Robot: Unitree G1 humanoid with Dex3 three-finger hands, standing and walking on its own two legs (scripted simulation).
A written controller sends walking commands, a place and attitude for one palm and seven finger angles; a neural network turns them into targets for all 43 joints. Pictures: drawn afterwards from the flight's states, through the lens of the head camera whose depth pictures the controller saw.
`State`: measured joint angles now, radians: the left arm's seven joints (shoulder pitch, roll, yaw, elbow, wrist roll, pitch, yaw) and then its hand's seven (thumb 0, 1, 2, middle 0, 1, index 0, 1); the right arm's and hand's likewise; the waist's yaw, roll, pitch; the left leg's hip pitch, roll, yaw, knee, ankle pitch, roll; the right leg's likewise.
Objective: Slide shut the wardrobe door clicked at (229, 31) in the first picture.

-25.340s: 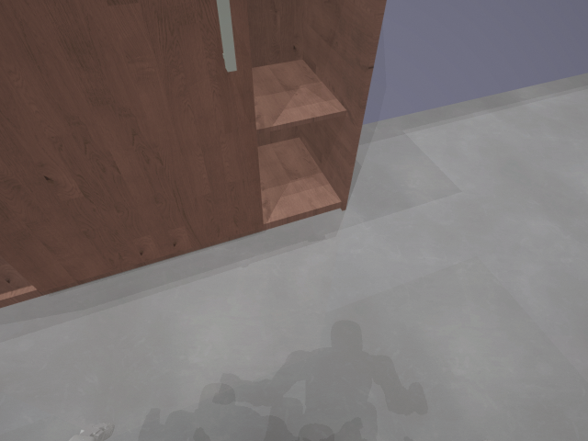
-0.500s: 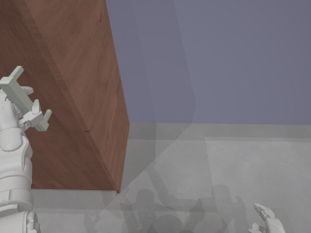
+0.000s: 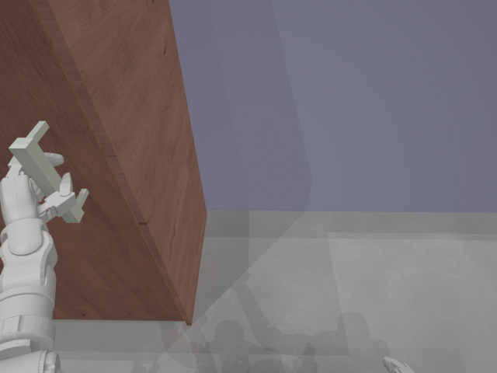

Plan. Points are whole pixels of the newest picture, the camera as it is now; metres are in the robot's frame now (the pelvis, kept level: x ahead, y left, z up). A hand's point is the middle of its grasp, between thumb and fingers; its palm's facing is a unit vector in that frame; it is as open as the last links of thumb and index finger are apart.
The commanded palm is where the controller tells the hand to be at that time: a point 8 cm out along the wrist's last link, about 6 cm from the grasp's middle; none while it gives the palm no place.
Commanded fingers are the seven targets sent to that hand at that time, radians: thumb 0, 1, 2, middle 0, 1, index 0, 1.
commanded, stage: stop walking and hold the door there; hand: left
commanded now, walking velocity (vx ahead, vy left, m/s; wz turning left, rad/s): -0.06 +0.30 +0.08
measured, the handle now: (58, 175) +0.39 +0.36 +0.11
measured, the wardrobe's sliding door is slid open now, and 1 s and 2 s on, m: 0.00 0.00 0.00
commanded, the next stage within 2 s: loosen the grip on the handle in 1.36 s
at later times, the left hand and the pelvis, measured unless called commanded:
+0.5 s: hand (64, 195) +0.35 +0.33 +0.11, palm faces +0.46 -0.85 -0.24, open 6.1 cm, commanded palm +0.31 +0.35 +0.11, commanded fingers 0.00 0.90 0.90 -0.45 -1.40 -0.45 -1.40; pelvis -0.02 +0.05 -0.02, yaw +2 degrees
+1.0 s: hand (62, 197) +0.34 +0.33 +0.11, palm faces +0.32 -0.93 -0.17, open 5.9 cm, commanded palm +0.31 +0.35 +0.11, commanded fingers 0.00 0.90 0.90 -0.45 -1.40 -0.45 -1.40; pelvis -0.01 +0.11 +0.00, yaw +3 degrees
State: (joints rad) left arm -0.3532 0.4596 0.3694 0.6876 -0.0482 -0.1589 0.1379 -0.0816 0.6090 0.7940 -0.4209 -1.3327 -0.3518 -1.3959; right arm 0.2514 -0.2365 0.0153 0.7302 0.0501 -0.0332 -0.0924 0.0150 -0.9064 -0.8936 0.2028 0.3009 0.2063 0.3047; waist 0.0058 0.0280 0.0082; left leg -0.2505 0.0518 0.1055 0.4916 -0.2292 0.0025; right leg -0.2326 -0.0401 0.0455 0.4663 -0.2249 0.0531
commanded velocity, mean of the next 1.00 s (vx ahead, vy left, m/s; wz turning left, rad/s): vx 0.02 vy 0.11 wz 0.03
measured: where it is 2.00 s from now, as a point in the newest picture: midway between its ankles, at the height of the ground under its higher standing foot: outside the picture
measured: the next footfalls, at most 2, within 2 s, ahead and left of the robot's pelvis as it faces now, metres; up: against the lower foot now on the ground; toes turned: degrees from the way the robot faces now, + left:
left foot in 0.64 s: +0.04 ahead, +0.24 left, +0.00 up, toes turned +7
right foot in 0.80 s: +0.05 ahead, +0.00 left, +0.00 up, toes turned +1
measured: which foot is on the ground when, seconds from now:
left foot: down 0.00-0.46, up 0.48-0.62, down 0.64-1.00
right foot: down 0.00-0.64, up 0.66-0.78, down 0.80-1.00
